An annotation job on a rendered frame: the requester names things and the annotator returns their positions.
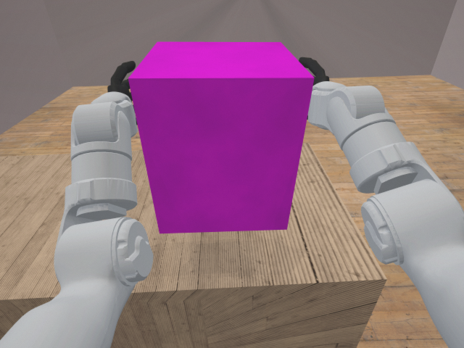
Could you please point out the pedestal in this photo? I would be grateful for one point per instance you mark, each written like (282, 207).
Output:
(314, 285)

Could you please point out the right robot forearm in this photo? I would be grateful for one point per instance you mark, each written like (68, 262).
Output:
(377, 152)

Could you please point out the robot right hand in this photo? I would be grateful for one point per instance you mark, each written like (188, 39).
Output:
(315, 68)

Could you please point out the carton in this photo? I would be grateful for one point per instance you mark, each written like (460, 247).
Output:
(221, 127)

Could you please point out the robot right upper arm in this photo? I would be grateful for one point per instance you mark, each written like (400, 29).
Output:
(420, 228)

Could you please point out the robot left hand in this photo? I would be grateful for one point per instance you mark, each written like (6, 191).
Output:
(117, 82)

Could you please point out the robot left upper arm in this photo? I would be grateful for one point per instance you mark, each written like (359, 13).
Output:
(98, 265)

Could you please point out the left robot forearm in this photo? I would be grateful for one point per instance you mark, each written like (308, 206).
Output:
(101, 185)

